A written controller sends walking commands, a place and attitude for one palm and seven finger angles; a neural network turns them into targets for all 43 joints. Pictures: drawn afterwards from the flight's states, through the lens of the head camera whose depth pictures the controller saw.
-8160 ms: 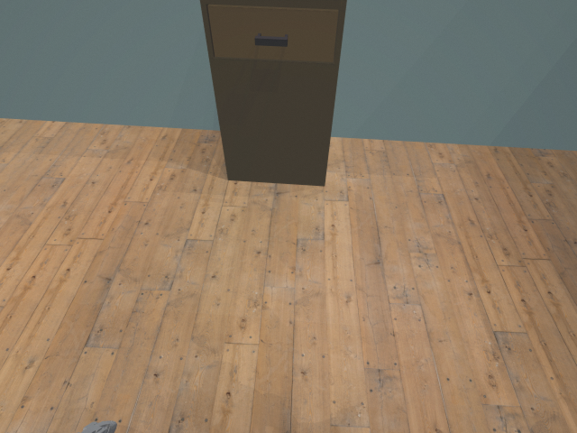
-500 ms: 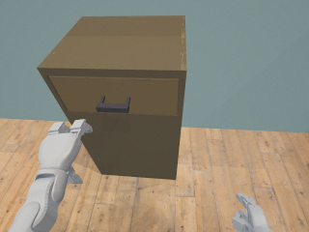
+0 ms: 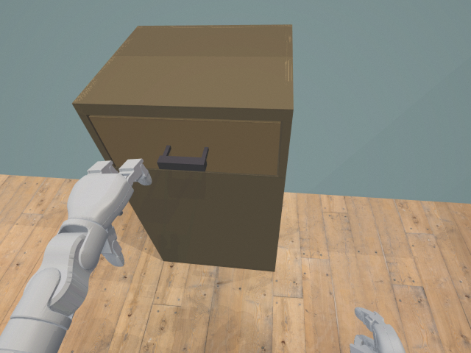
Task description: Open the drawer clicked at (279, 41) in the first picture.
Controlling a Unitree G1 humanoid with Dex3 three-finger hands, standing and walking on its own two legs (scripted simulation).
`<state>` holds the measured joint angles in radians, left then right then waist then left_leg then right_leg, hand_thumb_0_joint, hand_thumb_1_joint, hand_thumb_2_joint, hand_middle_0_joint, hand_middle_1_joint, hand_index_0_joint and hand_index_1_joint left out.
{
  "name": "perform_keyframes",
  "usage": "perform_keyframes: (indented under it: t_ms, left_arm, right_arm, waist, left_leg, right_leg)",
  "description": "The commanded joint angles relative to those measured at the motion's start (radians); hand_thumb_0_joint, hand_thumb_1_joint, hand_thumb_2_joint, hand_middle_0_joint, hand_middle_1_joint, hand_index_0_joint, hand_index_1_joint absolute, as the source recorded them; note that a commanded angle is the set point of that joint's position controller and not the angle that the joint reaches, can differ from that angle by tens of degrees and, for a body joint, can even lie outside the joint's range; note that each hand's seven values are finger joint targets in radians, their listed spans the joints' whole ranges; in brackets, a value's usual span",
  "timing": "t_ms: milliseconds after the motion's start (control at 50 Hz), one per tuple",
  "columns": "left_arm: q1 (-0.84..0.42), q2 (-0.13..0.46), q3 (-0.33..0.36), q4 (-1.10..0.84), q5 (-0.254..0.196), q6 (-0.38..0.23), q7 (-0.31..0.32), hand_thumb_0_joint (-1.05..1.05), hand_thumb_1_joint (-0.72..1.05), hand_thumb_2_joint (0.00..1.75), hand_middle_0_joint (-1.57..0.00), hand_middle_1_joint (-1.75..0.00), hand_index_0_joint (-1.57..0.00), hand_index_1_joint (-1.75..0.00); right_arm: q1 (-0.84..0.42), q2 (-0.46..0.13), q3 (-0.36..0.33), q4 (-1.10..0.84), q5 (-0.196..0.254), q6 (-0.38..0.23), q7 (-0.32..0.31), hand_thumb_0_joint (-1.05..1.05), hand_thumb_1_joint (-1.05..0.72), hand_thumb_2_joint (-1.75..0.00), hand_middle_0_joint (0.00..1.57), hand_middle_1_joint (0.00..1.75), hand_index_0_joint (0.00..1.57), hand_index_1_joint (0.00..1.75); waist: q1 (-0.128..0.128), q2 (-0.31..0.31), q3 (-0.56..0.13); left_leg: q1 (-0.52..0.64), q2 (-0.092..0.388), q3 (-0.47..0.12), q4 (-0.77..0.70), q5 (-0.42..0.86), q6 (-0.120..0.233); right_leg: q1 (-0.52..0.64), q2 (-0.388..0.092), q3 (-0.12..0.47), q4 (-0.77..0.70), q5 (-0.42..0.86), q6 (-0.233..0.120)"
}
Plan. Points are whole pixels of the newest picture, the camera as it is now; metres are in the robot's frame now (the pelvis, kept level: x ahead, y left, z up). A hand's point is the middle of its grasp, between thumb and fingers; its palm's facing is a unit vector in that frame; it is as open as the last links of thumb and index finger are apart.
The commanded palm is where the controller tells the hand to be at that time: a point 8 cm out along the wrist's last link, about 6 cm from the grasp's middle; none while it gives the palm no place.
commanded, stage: raise the hand with hooked fingers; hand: left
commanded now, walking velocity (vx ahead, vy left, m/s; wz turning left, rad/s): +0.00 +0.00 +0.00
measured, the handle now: (184, 156) +0.55 +0.21 -0.02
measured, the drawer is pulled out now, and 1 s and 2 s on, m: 0.00 0.00 0.00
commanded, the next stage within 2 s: move the hooked fingers above the handle in 0.18 s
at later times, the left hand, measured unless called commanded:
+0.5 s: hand (132, 207) +0.32 +0.23 +0.07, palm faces +0.00 -0.09 -1.00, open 13.8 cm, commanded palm +0.31 +0.23 +0.14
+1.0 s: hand (159, 181) +0.39 +0.20 +0.06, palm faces +0.01 -0.07 -1.00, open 13.8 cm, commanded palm +0.37 +0.21 +0.12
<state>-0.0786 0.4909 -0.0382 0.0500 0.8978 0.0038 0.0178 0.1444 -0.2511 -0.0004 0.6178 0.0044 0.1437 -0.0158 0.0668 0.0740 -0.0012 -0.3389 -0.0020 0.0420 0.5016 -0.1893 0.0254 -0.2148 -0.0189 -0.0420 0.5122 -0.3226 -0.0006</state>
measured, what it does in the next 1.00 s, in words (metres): stands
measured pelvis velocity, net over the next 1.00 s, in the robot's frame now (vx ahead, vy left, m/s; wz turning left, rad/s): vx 0.02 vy -0.01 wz -0.01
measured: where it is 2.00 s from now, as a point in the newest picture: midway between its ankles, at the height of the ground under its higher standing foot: outside the picture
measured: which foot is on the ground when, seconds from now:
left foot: down 0.00-1.00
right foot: down 0.00-1.00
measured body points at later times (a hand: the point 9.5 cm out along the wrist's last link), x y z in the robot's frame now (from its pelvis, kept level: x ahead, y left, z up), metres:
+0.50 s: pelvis +0.00 -0.01 +0.00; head +0.02 -0.04 +0.45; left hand +0.32 +0.23 +0.13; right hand +0.19 -0.24 -0.11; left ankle +0.05 +0.10 -0.74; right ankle -0.03 -0.12 -0.74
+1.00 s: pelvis +0.02 -0.01 -0.01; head +0.05 -0.04 +0.44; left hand +0.39 +0.20 +0.12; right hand +0.14 -0.27 -0.14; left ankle +0.05 +0.10 -0.74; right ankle -0.03 -0.12 -0.74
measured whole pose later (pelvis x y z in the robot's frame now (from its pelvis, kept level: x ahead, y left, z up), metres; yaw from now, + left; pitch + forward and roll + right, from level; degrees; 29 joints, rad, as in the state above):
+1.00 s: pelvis +0.02 -0.01 -0.01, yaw -1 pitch +7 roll +0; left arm -0.35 0.45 -0.09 0.40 0.97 -0.02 0.12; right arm 0.22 -0.26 -0.05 0.66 0.02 0.16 -0.03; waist 0.02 0.06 -0.07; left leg -0.48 0.02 0.04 0.61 -0.26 0.01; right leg -0.36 0.00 -0.04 0.63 -0.39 -0.02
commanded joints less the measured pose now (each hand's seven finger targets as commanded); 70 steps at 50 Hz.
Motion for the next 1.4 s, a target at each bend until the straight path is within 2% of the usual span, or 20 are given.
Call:
perform_keyframes:
  t_ms: [0, 140, 260, 340, 360, 400, 460, 500, 580, 620, 720, 820, 860, 920, 1020, 1060, 1120, 1160, 1220, 1380]
  left_arm:
    - [-0.273, 0.222, 0.144, -0.237, -0.001, -0.051, 0.076, 0.00, -0.50, 0.30, -0.30, -1.20, -0.30, -1.20]
    - [-0.275, 0.217, 0.141, -0.190, 0.003, -0.022, 0.123, 0.00, -0.50, 0.30, -0.30, -1.20, -0.30, -1.20]
    - [-0.257, 0.199, 0.107, -0.174, -0.002, 0.005, 0.088, 0.00, -0.50, 0.30, -0.30, -1.20, -0.30, -1.20]
    - [-0.353, 0.225, 0.112, -0.091, 0.013, -0.006, 0.075, 0.00, -0.50, 0.30, -0.30, -1.20, -0.30, -1.20]
    - [-0.382, 0.206, 0.092, -0.096, 0.011, -0.016, 0.075, 0.00, -0.50, 0.30, -0.30, -1.20, -0.30, -1.20]
    - [-0.408, 0.245, 0.125, -0.068, 0.018, -0.032, 0.079, 0.00, -0.50, 0.30, -0.30, -1.20, -0.30, -1.20]
    - [-0.462, 0.198, 0.083, -0.062, 0.020, -0.051, 0.087, 0.00, -0.50, 0.30, -0.30, -1.20, -0.30, -1.20]
    - [-0.455, 0.204, 0.093, -0.049, 0.026, -0.055, 0.096, 0.00, -0.50, 0.30, -0.30, -1.20, -0.30, -1.20]
    - [-0.463, 0.177, 0.072, 0.017, 0.033, -0.028, 0.104, 0.00, -0.50, 0.30, -0.30, -1.20, -0.30, -1.20]
    - [-0.488, 0.208, 0.096, 0.045, 0.044, -0.016, 0.105, 0.00, -0.50, 0.30, -0.30, -1.20, -0.30, -1.20]
    - [-0.551, 0.215, 0.090, 0.102, 0.050, -0.012, 0.105, 0.00, -0.50, 0.30, -0.30, -1.20, -0.30, -1.20]
    - [-0.604, 0.203, 0.080, 0.078, 0.058, -0.045, 0.121, 0.00, -0.50, 0.30, -0.30, -1.20, -0.30, -1.20]
    - [-0.571, 0.175, 0.066, 0.099, 0.056, -0.042, 0.132, 0.00, -0.50, 0.30, -0.30, -1.20, -0.30, -1.20]
    - [-0.610, 0.196, 0.082, 0.180, 0.066, -0.021, 0.143, 0.00, -0.50, 0.30, -0.30, -1.20, -0.30, -1.20]
    - [-0.685, 0.204, 0.070, 0.234, 0.080, -0.004, 0.157, 0.00, -0.50, 0.30, -0.30, -1.20, -0.30, -1.20]
    - [-0.730, 0.226, 0.078, 0.290, 0.079, -0.010, 0.153, 0.00, -0.50, 0.30, -0.30, -1.20, -0.30, -1.20]
    - [-0.752, 0.251, 0.100, 0.290, 0.086, -0.036, 0.150, 0.00, -0.50, 0.30, -0.30, -1.20, -0.30, -1.20]
    - [-0.767, 0.198, 0.054, 0.327, 0.084, -0.048, 0.148, 0.00, -0.50, 0.30, -0.30, -1.20, -0.30, -1.20]
    - [-0.803, 0.234, 0.079, 0.404, 0.091, -0.060, 0.146, 0.00, -0.50, 0.30, -0.30, -1.20, -0.30, -1.20]
    - [-0.953, 0.253, 0.070, 0.512, 0.109, -0.100, 0.168, 0.00, -0.50, 0.30, -0.30, -1.20, -0.30, -1.20]
  right_arm:
    - [-0.123, -0.105, -0.045, -0.149, -0.002, -0.056, -0.012, 0.00, -0.90, -0.90, 0.20, 0.30, 0.20, 0.30]
    - [-0.124, -0.108, -0.052, -0.129, 0.006, -0.064, -0.013, 0.00, -0.90, -0.90, 0.20, 0.30, 0.20, 0.30]
    - [-0.135, -0.110, -0.047, -0.136, 0.010, -0.058, -0.016, 0.00, -0.90, -0.90, 0.20, 0.30, 0.20, 0.30]
    - [-0.123, -0.112, -0.042, -0.122, 0.010, -0.055, -0.031, 0.00, -0.90, -0.90, 0.20, 0.30, 0.20, 0.30]
    - [-0.117, -0.109, -0.043, -0.123, 0.011, -0.058, -0.033, 0.00, -0.90, -0.90, 0.20, 0.30, 0.20, 0.30]
    - [-0.105, -0.112, -0.046, -0.113, 0.008, -0.059, -0.037, 0.00, -0.90, -0.90, 0.20, 0.30, 0.20, 0.30]
    - [-0.094, -0.105, -0.051, -0.114, 0.007, -0.062, -0.036, 0.00, -0.90, -0.90, 0.20, 0.30, 0.20, 0.30]
    - [-0.084, -0.107, -0.057, -0.110, 0.005, -0.060, -0.032, 0.00, -0.90, -0.90, 0.20, 0.30, 0.20, 0.30]
    - [-0.070, -0.111, -0.060, -0.107, 0.009, -0.050, -0.026, 0.00, -0.90, -0.90, 0.20, 0.30, 0.20, 0.30]
    - [-0.066, -0.119, -0.061, -0.106, 0.009, -0.044, -0.026, 0.00, -0.90, -0.90, 0.20, 0.30, 0.20, 0.30]
    - [-0.038, -0.121, -0.067, -0.101, 0.012, -0.038, -0.032, 0.00, -0.90, -0.90, 0.20, 0.30, 0.20, 0.30]
    - [-0.002, -0.121, -0.084, -0.098, 0.007, -0.035, -0.028, 0.00, -0.90, -0.90, 0.20, 0.30, 0.20, 0.30]
    - [0.009, -0.118, -0.088, -0.098, 0.008, -0.031, -0.021, 0.00, -0.90, -0.90, 0.20, 0.30, 0.20, 0.30]
    - [0.024, -0.130, -0.088, -0.082, 0.013, -0.022, -0.020, 0.00, -0.90, -0.90, 0.20, 0.30, 0.20, 0.30]
    - [0.046, -0.130, -0.092, -0.079, 0.014, -0.014, -0.024, 0.00, -0.90, -0.90, 0.20, 0.30, 0.20, 0.30]
    - [0.059, -0.133, -0.089, -0.070, 0.017, -0.012, -0.030, 0.00, -0.90, -0.90, 0.20, 0.30, 0.20, 0.30]
    - [0.072, -0.133, -0.097, -0.072, 0.012, -0.010, -0.033, 0.00, -0.90, -0.90, 0.20, 0.30, 0.20, 0.30]
    - [0.082, -0.127, -0.098, -0.068, 0.015, -0.008, -0.031, 0.00, -0.90, -0.90, 0.20, 0.30, 0.20, 0.30]
    - [0.108, -0.137, -0.098, -0.054, 0.014, -0.002, -0.031, 0.00, -0.90, -0.90, 0.20, 0.30, 0.20, 0.30]
    - [0.164, -0.143, -0.109, -0.036, 0.014, 0.005, -0.031, 0.00, -0.90, -0.90, 0.20, 0.30, 0.20, 0.30]
  waist:
    - [0.010, -0.013, -0.258]
    - [0.006, -0.035, -0.257]
    - [0.001, -0.052, -0.232]
    - [-0.016, -0.083, -0.211]
    - [-0.018, -0.070, -0.219]
    - [-0.013, -0.051, -0.256]
    - [-0.022, -0.038, -0.279]
    - [-0.018, -0.013, -0.301]
    - [-0.025, -0.065, -0.292]
    - [-0.020, -0.078, -0.307]
    - [-0.033, -0.077, -0.314]
    - [-0.039, -0.033, -0.399]
    - [-0.037, -0.030, -0.394]
    - [-0.051, -0.082, -0.351]
    - [-0.059, -0.067, -0.383]
    - [-0.066, -0.094, -0.365]
    - [-0.062, -0.065, -0.429]
    - [-0.079, -0.054, -0.390]
    - [-0.084, -0.092, -0.385]
    - [-0.118, -0.060, -0.406]
  left_leg:
    - [0.213, -0.025, -0.033, -0.043, 0.163, 0.014]
    - [0.195, -0.027, -0.022, -0.040, 0.149, 0.014]
    - [0.184, -0.033, -0.017, -0.043, 0.142, 0.017]
    - [0.164, -0.036, -0.010, -0.032, 0.110, 0.020]
    - [0.173, -0.036, -0.011, -0.028, 0.112, 0.022]
    - [0.177, -0.039, -0.010, -0.015, 0.128, 0.022]
    - [0.184, -0.040, -0.013, 0.001, 0.147, 0.023]
    - [0.190, -0.038, -0.015, 0.014, 0.186, 0.020]
    - [0.161, -0.036, -0.010, 0.026, 0.186, 0.021]
    - [0.146, -0.037, -0.009, 0.031, 0.196, 0.020]
    - [0.134, -0.035, -0.009, 0.049, 0.203, 0.025]
    - [0.164, -0.034, -0.016, 0.079, 0.272, 0.024]
    - [0.156, -0.033, -0.016, 0.087, 0.293, 0.024]
    - [0.114, -0.030, -0.012, 0.086, 0.249, 0.023]
    - [0.108, -0.032, -0.006, 0.095, 0.235, 0.026]
    - [0.083, -0.032, -0.004, 0.095, 0.209, 0.031]
    - [0.095, -0.036, 0.000, 0.113, 0.251, 0.031]
    - [0.089, -0.035, 0.000, 0.119, 0.238, 0.031]
    - [0.058, -0.035, 0.001, 0.125, 0.224, 0.031]
    - [0.027, -0.033, -0.002, 0.158, 0.202, 0.033]
  right_leg:
    - [-0.045, 0.045, 0.009, -0.078, 0.193, -0.028]
    - [-0.044, 0.041, 0.014, -0.080, 0.192, -0.024]
    - [-0.043, 0.040, 0.017, -0.082, 0.208, -0.020]
    - [-0.070, 0.041, 0.022, -0.087, 0.183, -0.016]
    - [-0.078, 0.039, 0.022, -0.084, 0.187, -0.016]
    - [-0.069, 0.041, 0.025, -0.072, 0.205, -0.019]
    - [-0.083, 0.042, 0.023, -0.058, 0.225, -0.021]
    - [-0.083, 0.046, 0.019, -0.039, 0.262, -0.027]
    - [-0.096, 0.047, 0.018, -0.029, 0.280, -0.024]
    - [-0.084, 0.050, 0.020, -0.021, 0.293, -0.025]
    - [-0.099, 0.051, 0.022, -0.006, 0.309, -0.026]
    - [-0.108, 0.057, 0.020, 0.029, 0.352, -0.032]
    - [-0.120, 0.057, 0.018, 0.041, 0.374, -0.032]
    - [-0.140, 0.061, 0.013, 0.038, 0.338, -0.030]
    - [-0.139, 0.058, 0.019, 0.042, 0.331, -0.032]
    - [-0.143, 0.055, 0.027, 0.039, 0.334, -0.026]
    - [-0.119, 0.055, 0.034, 0.053, 0.386, -0.028]
    - [-0.163, 0.057, 0.029, 0.053, 0.371, -0.027]
    - [-0.164, 0.057, 0.030, 0.056, 0.366, -0.026]
    - [-0.228, 0.058, 0.036, 0.075, 0.341, -0.026]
